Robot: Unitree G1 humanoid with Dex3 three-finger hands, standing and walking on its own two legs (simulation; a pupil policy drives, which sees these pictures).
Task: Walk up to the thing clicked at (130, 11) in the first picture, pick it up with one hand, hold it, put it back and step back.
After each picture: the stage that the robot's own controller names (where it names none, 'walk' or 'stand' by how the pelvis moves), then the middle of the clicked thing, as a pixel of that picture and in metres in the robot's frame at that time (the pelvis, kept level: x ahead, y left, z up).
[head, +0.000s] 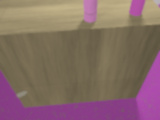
stand; out of the picture +0.85 -0.27 +0.13
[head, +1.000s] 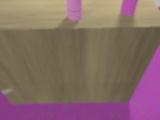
sink last; out of the picture +0.76 -0.18 +0.16
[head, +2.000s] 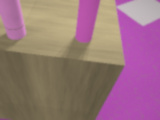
sink last; (88, 10) +0.55 +0.04 +0.17
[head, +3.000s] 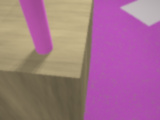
stand; (37, 22) +0.50 +0.20 +0.16
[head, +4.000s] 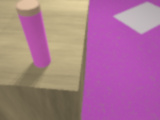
stand; (36, 37) +0.47 +0.20 +0.13
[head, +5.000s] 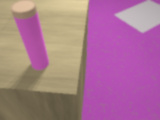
stand; (33, 39) +0.46 +0.21 +0.13
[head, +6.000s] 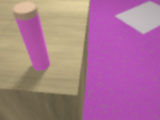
stand; (34, 40) +0.46 +0.20 +0.13
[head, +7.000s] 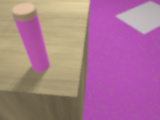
stand; (34, 41) +0.45 +0.20 +0.13
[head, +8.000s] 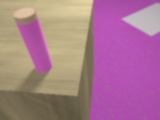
rise first; (35, 43) +0.45 +0.22 +0.13
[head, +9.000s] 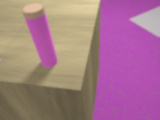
go down; (42, 38) +0.48 +0.22 +0.14
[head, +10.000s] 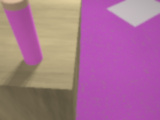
go down; (25, 33) +0.47 +0.20 +0.14
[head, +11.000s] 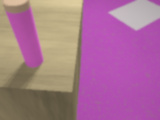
go down; (26, 35) +0.47 +0.21 +0.14
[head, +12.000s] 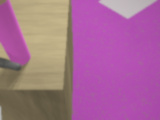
close in; (8, 31) +0.46 +0.23 +0.16
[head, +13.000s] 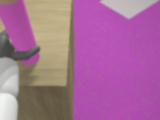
lift; (20, 30) +0.45 +0.20 +0.17
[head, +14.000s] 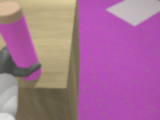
lift; (21, 46) +0.40 +0.20 +0.17
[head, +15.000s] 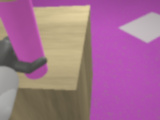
lift; (25, 37) +0.32 +0.17 +0.29
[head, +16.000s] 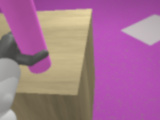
hold; (27, 30) +0.33 +0.16 +0.30
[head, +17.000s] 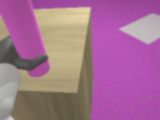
crouch; (26, 34) +0.33 +0.17 +0.29
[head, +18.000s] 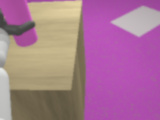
crouch; (13, 2) +0.43 +0.20 +0.32
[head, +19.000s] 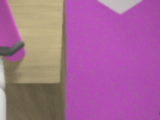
lower; (2, 24) +0.47 +0.23 +0.16
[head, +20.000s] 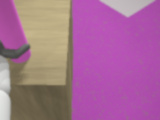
lower; (9, 27) +0.45 +0.22 +0.18
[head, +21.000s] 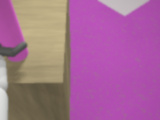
lower; (6, 25) +0.46 +0.23 +0.18
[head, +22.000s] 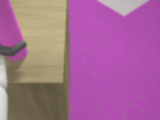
lower; (5, 24) +0.47 +0.23 +0.18
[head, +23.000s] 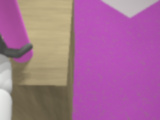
loosen; (11, 26) +0.45 +0.22 +0.18
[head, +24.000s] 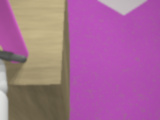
withdraw; (5, 27) +0.46 +0.22 +0.17
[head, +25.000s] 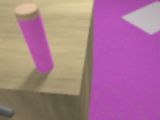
sink last; (37, 42) +0.44 +0.21 +0.15
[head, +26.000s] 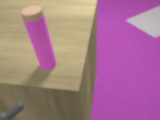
stand; (41, 41) +0.47 +0.22 +0.14
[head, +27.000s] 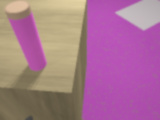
stand; (29, 40) +0.45 +0.22 +0.14
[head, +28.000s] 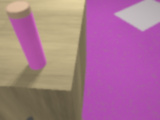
stand; (29, 39) +0.46 +0.23 +0.14
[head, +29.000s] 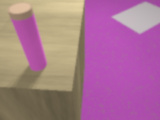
walk; (30, 40) +0.46 +0.22 +0.14
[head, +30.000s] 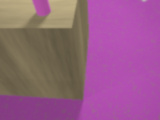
walk; out of the picture +0.71 +0.24 +0.16
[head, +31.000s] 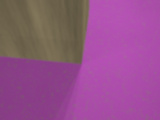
walk; out of the picture +1.10 +0.18 +0.16
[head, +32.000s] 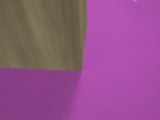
stand; out of the picture +1.11 +0.23 +0.15
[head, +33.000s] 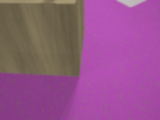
stand; out of the picture +1.10 +0.23 +0.13
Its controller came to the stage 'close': yes
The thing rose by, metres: 0.21
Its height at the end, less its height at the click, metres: +0.00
